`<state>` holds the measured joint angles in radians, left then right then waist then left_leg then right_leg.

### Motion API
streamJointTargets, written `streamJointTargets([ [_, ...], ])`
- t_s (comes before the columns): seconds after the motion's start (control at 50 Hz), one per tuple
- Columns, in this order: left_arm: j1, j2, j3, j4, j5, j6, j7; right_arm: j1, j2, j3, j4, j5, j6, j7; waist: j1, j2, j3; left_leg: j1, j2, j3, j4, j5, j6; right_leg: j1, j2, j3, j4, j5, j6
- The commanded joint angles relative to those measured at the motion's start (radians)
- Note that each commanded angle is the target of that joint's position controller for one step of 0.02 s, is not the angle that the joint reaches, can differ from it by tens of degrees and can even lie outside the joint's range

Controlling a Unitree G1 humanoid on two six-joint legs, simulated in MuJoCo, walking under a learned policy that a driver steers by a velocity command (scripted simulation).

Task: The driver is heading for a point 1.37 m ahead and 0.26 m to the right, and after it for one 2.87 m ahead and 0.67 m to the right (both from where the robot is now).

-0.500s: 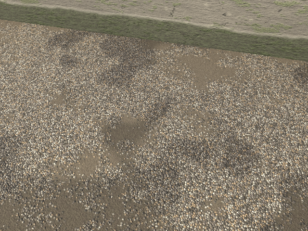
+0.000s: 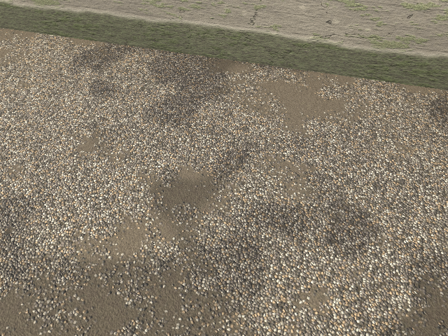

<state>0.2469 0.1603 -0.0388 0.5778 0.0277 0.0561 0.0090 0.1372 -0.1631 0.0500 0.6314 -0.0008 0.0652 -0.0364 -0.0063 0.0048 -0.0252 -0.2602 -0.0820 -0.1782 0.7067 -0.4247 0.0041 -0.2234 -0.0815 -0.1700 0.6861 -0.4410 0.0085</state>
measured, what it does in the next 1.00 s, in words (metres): stands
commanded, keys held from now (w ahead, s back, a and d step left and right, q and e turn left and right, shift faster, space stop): no key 0.56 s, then e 0.44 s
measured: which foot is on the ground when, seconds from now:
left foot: down 0.00-1.00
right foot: down 0.00-0.90, up 0.92-1.00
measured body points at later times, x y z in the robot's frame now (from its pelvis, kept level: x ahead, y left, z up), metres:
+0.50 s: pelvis +0.00 +0.00 +0.02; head +0.01 -0.01 +0.47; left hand +0.09 +0.23 -0.10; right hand +0.15 -0.22 -0.10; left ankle -0.03 +0.13 -0.72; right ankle -0.05 -0.11 -0.72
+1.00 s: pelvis -0.03 +0.02 +0.01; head -0.01 +0.01 +0.46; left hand +0.11 +0.28 -0.09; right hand +0.08 -0.24 -0.10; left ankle -0.03 +0.13 -0.72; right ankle -0.07 -0.10 -0.68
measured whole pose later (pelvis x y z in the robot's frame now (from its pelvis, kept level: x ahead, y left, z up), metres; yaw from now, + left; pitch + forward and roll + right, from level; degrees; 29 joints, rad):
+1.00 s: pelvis -0.03 +0.02 +0.01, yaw -11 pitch +2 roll +2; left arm 0.33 0.31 0.01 0.58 0.01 0.12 0.06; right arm 0.18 -0.23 0.02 0.67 -0.04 0.07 -0.04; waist 0.04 -0.02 0.01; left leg -0.25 -0.05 0.03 0.52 -0.31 0.04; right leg -0.42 0.00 0.07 0.92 -0.54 0.01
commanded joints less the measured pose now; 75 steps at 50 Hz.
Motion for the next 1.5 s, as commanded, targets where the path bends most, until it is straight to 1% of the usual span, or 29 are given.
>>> streamJointTargets([
  [0.02, -0.018, 0.073, 0.019, -0.077, 0.001, -0.015, 0.001, -0.058, -0.069, -0.019, -0.078, 0.001, -0.015, -0.003, 0.000, 0.003, -0.026, -0.131, 0.027, 0.013, -0.123, 0.351, 0.045, 0.133, -0.014, 0.031, -0.086, 0.261, -0.031],
  [0.18, 0.060, 0.083, 0.020, -0.025, 0.005, -0.013, 0.000, -0.033, -0.074, -0.021, -0.024, 0.001, -0.007, 0.002, 0.005, 0.023, 0.027, -0.100, 0.060, -0.049, -0.236, 0.370, 0.033, 0.142, -0.035, 0.053, -0.187, 0.297, -0.029],
  [0.22, 0.004, 0.075, 0.013, -0.049, 0.007, -0.010, 0.003, -0.066, -0.059, -0.020, -0.027, -0.010, -0.011, 0.015, -0.019, -0.008, 0.067, -0.058, 0.082, -0.040, -0.239, 0.556, 0.024, 0.104, -0.080, 0.076, -0.199, 0.594, -0.017],
  [0.28, 0.071, 0.108, 0.028, -0.019, 0.004, -0.008, 0.005, -0.014, -0.071, -0.027, 0.019, -0.006, -0.020, 0.013, -0.010, -0.028, -0.059, 0.020, 0.090, -0.031, -0.261, 0.607, 0.029, 0.200, -0.082, 0.073, -0.215, 0.689, -0.016],
  [0.32, 0.114, 0.128, 0.040, 0.011, -0.013, -0.012, 0.004, -0.004, -0.080, -0.028, 0.038, 0.014, -0.015, -0.008, 0.015, -0.019, -0.125, 0.027, 0.085, -0.038, -0.265, 0.527, 0.032, 0.267, -0.045, 0.062, -0.231, 0.515, -0.016],
  [0.4, 0.094, 0.103, 0.033, 0.005, -0.013, -0.002, 0.003, -0.033, -0.081, -0.028, 0.028, 0.008, 0.003, -0.014, 0.006, -0.012, -0.045, -0.031, 0.089, -0.039, -0.287, 0.457, 0.024, 0.225, -0.052, 0.066, -0.269, 0.463, -0.031],
  [0.54, 0.105, 0.127, 0.042, 0.001, -0.010, 0.007, 0.006, -0.029, -0.097, -0.034, 0.022, 0.004, 0.005, -0.014, 0.001, -0.007, -0.040, -0.056, 0.087, -0.031, -0.265, 0.474, 0.028, 0.211, -0.059, 0.063, -0.256, 0.489, -0.043],
  [0.56, 0.167, 0.162, 0.045, 0.008, -0.003, -0.001, 0.027, 0.050, -0.095, -0.013, 0.034, -0.013, 0.018, -0.010, 0.038, -0.008, -0.021, -0.065, 0.100, -0.091, -0.316, 0.522, 0.057, 0.256, -0.043, 0.066, -0.286, 0.428, -0.071],
  [0.6, 0.187, 0.135, 0.032, 0.039, -0.001, -0.009, 0.030, 0.034, -0.083, -0.006, 0.039, -0.010, 0.019, -0.005, 0.035, 0.033, 0.018, -0.022, 0.114, -0.073, -0.355, 0.515, 0.057, 0.224, -0.046, 0.095, -0.328, 0.407, -0.080],
  [0.7, 0.161, 0.216, 0.052, 0.029, -0.033, -0.004, 0.028, 0.019, -0.133, -0.021, 0.010, -0.024, 0.016, -0.026, 0.019, 0.003, 0.005, 0.016, 0.086, 0.018, -0.287, 0.455, 0.025, 0.174, -0.056, 0.171, -0.353, 0.419, -0.114],
  [0.8, 0.155, 0.246, 0.067, 0.006, -0.031, 0.019, 0.049, 0.040, -0.134, -0.029, -0.023, -0.027, 0.018, -0.037, 0.014, -0.058, -0.011, 0.001, 0.074, 0.095, -0.176, 0.448, 0.017, 0.088, -0.089, 0.265, -0.322, 0.415, -0.162],
  [0.88, 0.097, 0.218, 0.061, -0.054, -0.012, 0.037, 0.054, 0.077, -0.151, -0.042, -0.032, -0.035, 0.003, -0.017, 0.016, 0.040, -0.012, 0.080, 0.130, 0.060, -0.211, 0.482, 0.095, -0.115, 0.002, 0.223, -0.162, 0.184, -0.105],
  [0.92, 0.106, 0.187, 0.056, -0.072, -0.003, 0.042, 0.058, 0.064, -0.196, -0.057, -0.030, -0.035, 0.005, -0.009, 0.021, 0.183, 0.002, 0.113, 0.263, -0.076, -0.319, 0.682, 0.219, -0.224, 0.091, 0.167, 0.055, -0.004, -0.033],
  [0.96, 0.098, 0.220, 0.069, -0.087, -0.003, 0.047, 0.049, 0.048, -0.208, -0.064, -0.034, -0.060, -0.008, -0.004, 0.023, 0.133, -0.014, 0.090, 0.407, -0.146, -0.350, 0.860, 0.337, -0.289, 0.078, 0.287, 0.372, -0.180, 0.006],
  [1.02, 0.133, 0.216, 0.077, -0.078, -0.024, 0.056, 0.060, -0.032, -0.206, -0.079, -0.010, -0.006, -0.015, -0.006, 0.084, 0.073, -0.005, 0.091, 0.388, -0.041, -0.345, 0.725, 0.268, -0.304, 0.018, 0.344, 0.322, -0.161, 0.021],
  [1.06, 0.121, 0.186, 0.062, -0.086, -0.013, 0.056, 0.056, -0.026, -0.224, -0.093, 0.006, -0.002, -0.004, -0.011, 0.072, 0.051, -0.013, 0.086, 0.354, 0.031, -0.321, 0.707, 0.237, -0.231, 0.020, 0.275, 0.171, -0.133, 0.015],
  [1.12, 0.122, 0.189, 0.063, -0.095, -0.035, 0.053, 0.032, -0.001, -0.241, -0.107, 0.035, -0.004, 0.013, -0.019, 0.045, 0.095, -0.047, 0.121, 0.330, 0.075, -0.272, 0.670, 0.212, -0.171, 0.052, 0.190, 0.040, -0.039, -0.017],
  [1.16, 0.193, 0.185, 0.066, -0.082, -0.031, 0.051, 0.025, -0.033, -0.241, -0.111, 0.036, 0.011, 0.011, -0.019, 0.076, 0.082, -0.074, 0.078, 0.276, 0.124, -0.199, 0.397, 0.130, -0.040, 0.070, 0.170, -0.171, 0.129, -0.085],
  [1.18, 0.139, 0.158, 0.056, -0.074, -0.001, 0.039, 0.009, -0.075, -0.180, -0.097, 0.002, -0.030, 0.007, 0.011, 0.080, -0.047, -0.049, -0.060, 0.124, 0.259, -0.053, 0.170, 0.012, 0.037, 0.042, 0.290, -0.311, 0.272, -0.113],
  [1.2, 0.186, 0.291, 0.091, -0.083, -0.004, 0.029, -0.006, -0.178, -0.139, -0.077, -0.077, -0.046, 0.021, 0.013, 0.143, -0.335, -0.010, -0.327, -0.022, 0.296, 0.098, -0.189, -0.063, 0.076, -0.147, 0.651, -0.362, 0.475, -0.214],
  [1.22, 0.211, 0.311, 0.106, -0.066, -0.003, 0.022, -0.005, -0.182, -0.173, -0.090, -0.076, -0.045, 0.028, 0.010, 0.132, -0.270, -0.018, -0.385, -0.010, 0.156, 0.292, -0.215, -0.074, 0.088, -0.189, 0.704, -0.342, 0.581, -0.294],
  [1.24, 0.157, 0.282, 0.101, -0.071, -0.005, 0.019, 0.006, -0.158, -0.185, -0.095, -0.065, -0.031, 0.025, 0.008, 0.091, -0.213, -0.028, -0.396, 0.003, 0.123, 0.389, -0.152, -0.090, 0.060, -0.172, 0.639, -0.313, 0.617, -0.308],
  [1.28, 0.036, 0.248, 0.098, -0.080, -0.019, 0.012, 0.023, -0.120, -0.198, -0.097, -0.052, -0.023, 0.006, 0.003, 0.018, -0.142, -0.051, -0.363, 0.033, 0.099, 0.384, 0.014, -0.104, 0.022, -0.098, 0.552, -0.301, 0.568, -0.260],
  [1.3, 0.016, 0.221, 0.089, -0.082, -0.023, 0.002, 0.023, -0.104, -0.178, -0.092, -0.046, -0.038, 0.014, 0.000, 0.009, -0.141, -0.074, -0.315, 0.036, 0.108, 0.361, 0.037, -0.105, -0.002, -0.072, 0.520, -0.302, 0.597, -0.247],
  [1.36, -0.033, 0.169, 0.068, -0.064, -0.014, -0.025, 0.007, -0.100, -0.132, -0.071, -0.051, -0.040, 0.034, 0.001, -0.019, -0.109, -0.085, -0.195, 0.034, 0.119, 0.213, 0.054, -0.096, -0.063, -0.040, 0.473, -0.305, 0.547, -0.213],
  [1.4, -0.064, 0.147, 0.059, -0.066, -0.014, -0.038, -0.011, -0.113, -0.093, -0.051, -0.040, -0.028, 0.044, 0.007, -0.001, -0.112, -0.100, -0.067, 0.039, 0.148, 0.018, 0.054, -0.068, -0.083, -0.030, 0.461, -0.325, 0.284, -0.184],
  [1.44, -0.054, 0.150, 0.054, -0.057, -0.018, -0.029, -0.019, -0.111, -0.069, -0.040, -0.038, -0.025, 0.040, 0.010, 0.025, -0.124, -0.083, 0.032, 0.038, 0.179, -0.105, 0.088, -0.031, -0.115, -0.045, 0.505, -0.354, 0.059, -0.177],
  [1.48, -0.064, 0.148, 0.049, -0.052, -0.029, -0.019, -0.017, -0.069, -0.032, -0.026, -0.024, -0.032, 0.023, 0.012, 0.015, -0.084, -0.066, 0.168, 0.037, 0.178, -0.209, 0.125, 0.012, -0.197, -0.030, 0.499, -0.339, -0.066, -0.130],
  [1.5, -0.072, 0.128, 0.042, -0.054, -0.029, -0.020, -0.014, -0.023, -0.029, -0.020, -0.020, -0.041, 0.009, 0.011, 0.003, -0.028, -0.073, 0.247, 0.097, 0.089, -0.224, 0.092, 0.043, -0.259, -0.002, 0.461, -0.253, -0.073, -0.108],
])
